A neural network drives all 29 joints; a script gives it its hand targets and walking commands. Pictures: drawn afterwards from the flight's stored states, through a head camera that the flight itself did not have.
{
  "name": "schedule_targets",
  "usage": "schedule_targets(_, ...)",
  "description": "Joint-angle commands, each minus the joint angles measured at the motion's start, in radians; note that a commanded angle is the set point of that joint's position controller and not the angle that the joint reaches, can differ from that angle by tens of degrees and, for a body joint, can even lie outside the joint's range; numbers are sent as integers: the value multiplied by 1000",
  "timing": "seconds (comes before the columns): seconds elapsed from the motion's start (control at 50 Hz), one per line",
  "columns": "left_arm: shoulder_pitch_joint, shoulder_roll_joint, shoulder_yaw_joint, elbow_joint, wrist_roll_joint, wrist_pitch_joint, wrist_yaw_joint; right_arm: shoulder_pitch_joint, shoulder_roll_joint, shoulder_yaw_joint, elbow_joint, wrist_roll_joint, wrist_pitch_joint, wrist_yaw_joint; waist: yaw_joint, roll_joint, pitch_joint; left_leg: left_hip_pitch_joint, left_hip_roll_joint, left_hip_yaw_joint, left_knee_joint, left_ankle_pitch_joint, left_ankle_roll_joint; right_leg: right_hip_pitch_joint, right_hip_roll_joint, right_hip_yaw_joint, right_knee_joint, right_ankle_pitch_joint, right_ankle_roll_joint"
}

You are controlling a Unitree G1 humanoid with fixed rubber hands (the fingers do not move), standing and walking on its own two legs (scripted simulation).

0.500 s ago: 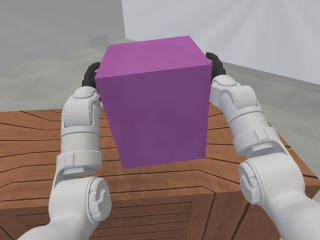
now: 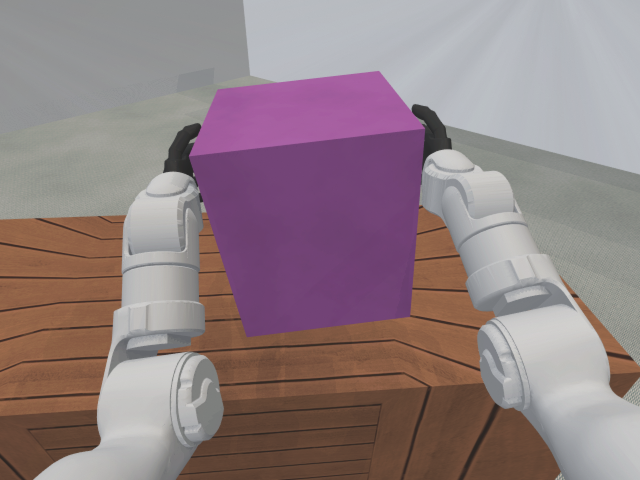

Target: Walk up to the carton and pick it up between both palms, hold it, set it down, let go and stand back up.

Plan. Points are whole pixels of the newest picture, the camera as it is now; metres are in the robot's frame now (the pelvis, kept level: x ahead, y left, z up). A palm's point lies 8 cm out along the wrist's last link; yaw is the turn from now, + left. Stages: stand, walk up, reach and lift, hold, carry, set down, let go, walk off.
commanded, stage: hold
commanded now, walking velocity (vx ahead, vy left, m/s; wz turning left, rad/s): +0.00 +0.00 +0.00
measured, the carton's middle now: (313, 202) +0.40 +0.00 +0.22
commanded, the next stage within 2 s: set down in 0.04 s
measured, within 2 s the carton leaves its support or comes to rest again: neither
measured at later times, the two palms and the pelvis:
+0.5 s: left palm (169, 182) +0.40 +0.17 +0.26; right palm (414, 158) +0.40 -0.13 +0.28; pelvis +0.00 +0.00 +0.00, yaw +0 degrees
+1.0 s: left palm (182, 205) +0.41 +0.17 +0.22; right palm (412, 198) +0.40 -0.13 +0.22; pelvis +0.00 +0.00 +0.00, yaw +0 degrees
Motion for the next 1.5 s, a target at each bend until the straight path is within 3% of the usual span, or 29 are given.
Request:
schedule_targets(0.0,-705,-568,-401,-131,-170,-59,-167,-622,662,206,-208,209,-39,119,-38,39,-308,232,-37,-22,-62,91,-42,56,92,-11,-131,131,10)
schedule_targets(0.02,-700,-545,-342,-6,-119,-43,-175,-608,633,163,-105,184,-20,120,-36,29,-168,172,-35,-14,-96,-16,-31,38,82,-7,-144,60,4)
schedule_targets(0.04,-767,-548,-417,-242,-208,-42,-169,-739,667,236,-381,244,-38,128,-73,-8,-421,333,-56,-19,-43,206,-12,154,102,-2,-98,285,25)
schedule_targets(0.1,-730,-507,-385,-233,-199,-44,-164,-689,655,261,-422,252,-21,99,-61,-71,-440,341,-77,-28,-24,254,-6,195,87,3,-100,396,48)
schedule_targets(0.12,-743,-526,-411,-235,-200,-65,-160,-737,658,249,-434,235,-51,97,-53,-36,-440,340,-74,-33,-21,265,-18,172,93,-14,-92,400,43)
schedule_targets(0.18,-739,-440,-243,-18,-91,-85,-210,-694,628,112,-124,115,-64,113,-57,-23,-137,238,-68,-21,-84,22,1,54,75,-29,-138,114,31)
schedule_targets(0.22,-722,-417,-173,92,-38,-133,-242,-709,625,36,-48,14,-119,137,-35,-48,-93,217,-58,-2,-117,-105,11,25,60,-26,-162,-52,17)
schedule_targets(0.24,-740,-437,-184,119,-26,-164,-251,-731,628,-4,-75,-22,-165,146,-42,-8,-108,238,-47,-1,-120,-107,8,6,52,-29,-153,-63,5)
schedule_targets(0.28,-695,-379,-116,197,24,-209,-265,-697,606,-49,-24,-102,-223,165,-22,-71,-81,218,-53,17,-116,-147,27,10,51,-38,-161,-166,11)
schedule_targets(0.34,-709,-331,-101,175,63,-255,-268,-602,578,-72,68,-147,-282,175,4,-23,-76,259,-47,40,-129,-84,21,63,49,-54,-151,-91,15)
schedule_targets(0.42,-662,-345,-156,114,46,-279,-260,-539,538,-81,61,-165,-362,176,-39,14,-89,282,-51,50,-125,-36,0,94,52,-66,-148,-59,17)
schedule_targets(0.48,-673,-377,-231,73,12,-318,-233,-576,564,-28,-26,-178,-428,183,-23,55,-211,348,-42,53,-90,85,-15,132,60,-89,-126,38,8)
schedule_targets(0.52,-663,-430,-330,-19,-24,-352,-210,-547,573,4,-69,-154,-466,177,-52,111,-318,457,-47,44,-34,265,-49,117,70,-102,-108,155,9)
schedule_targets(0.64,-609,-507,-463,-135,-72,-376,-164,-574,606,160,-238,-87,-537,162,-38,112,-459,574,-54,34,48,535,-65,173,69,-96,-104,365,25)
schedule_targets(0.72,-540,-499,-427,-59,-64,-369,-181,-518,601,142,-194,-120,-528,155,-51,45,-331,460,-61,40,3,342,-32,178,55,-88,-125,279,37)
schedule_targets(0.76,-539,-513,-432,-56,-77,-356,-178,-551,625,177,-253,-94,-528,154,-22,34,-328,455,-59,45,2,343,-26,179,51,-88,-119,296,40)
schedule_targets(0.8,-485,-496,-398,-12,-61,-353,-186,-536,598,148,-226,-103,-525,153,-32,13,-295,433,-61,41,-2,315,-14,180,49,-80,-123,313,46)
schedule_targets(0.86,-503,-453,-298,85,9,-351,-216,-467,600,74,-70,-160,-496,163,-23,-5,-100,363,-60,58,-63,119,9,113,35,-82,-149,117,51)
schedule_targets(0.94,-569,-441,-267,126,7,-375,-224,-500,628,21,-64,-215,-505,175,-15,-6,-94,321,-55,70,-98,16,18,91,26,-82,-142,34,45)
schedule_targets(1.0,-535,-440,-244,162,9,-396,-216,-538,624,18,-93,-225,-518,184,12,16,-133,295,-67,71,-88,21,19,114,27,-76,-142,41,43)
schedule_targets(1.06,-547,-455,-300,113,-11,-409,-210,-526,621,25,-141,-243,-537,185,-16,30,-233,368,-59,67,-62,117,3,118,49,-86,-121,134,41)
schedule_targets(1.08,-602,-445,-302,122,-11,-424,-208,-487,633,22,-64,-257,-536,185,-24,46,-230,372,-56,71,-63,118,-5,111,44,-99,-122,126,37)
schedule_targets(1.14,-545,-444,-273,137,0,-439,-203,-481,646,31,-82,-254,-545,188,4,32,-228,375,-58,76,-57,145,-2,123,41,-85,-129,147,43)
schedule_targets(1.16,-546,-447,-286,127,3,-443,-202,-455,631,16,-84,-269,-545,188,-18,34,-236,377,-61,65,-54,163,-5,114,45,-93,-126,159,46)
schedule_targets(1.26,-511,-451,-308,87,-9,-457,-198,-428,631,34,-87,-252,-563,189,-16,63,-268,415,-55,68,-27,281,-28,127,53,-103,-120,237,41)
schedule_targets(1.3,-462,-434,-250,146,26,-456,-219,-358,636,9,-39,-280,-547,181,-13,27,-182,371,-60,79,-49,222,-12,159,43,-94,-130,223,51)
schedule_targets(1.32,-478,-417,-251,153,11,-461,-221,-423,650,34,-119,-281,-558,181,10,14,-234,350,-67,89,-45,230,-4,179,44,-88,-118,262,57)
schedule_targets(1.4,-455,-425,-228,164,23,-483,-227,-372,676,33,-92,-299,-564,178,-8,-14,-228,335,-72,87,-49,221,4,202,34,-78,-107,328,63)
schedule_targets(1.48,-522,-413,-228,172,15,-516,-229,-413,692,13,-105,-309,-580,176,4,20,-228,313,-69,85,-57,167,4,177,25,-72,-102,281,66)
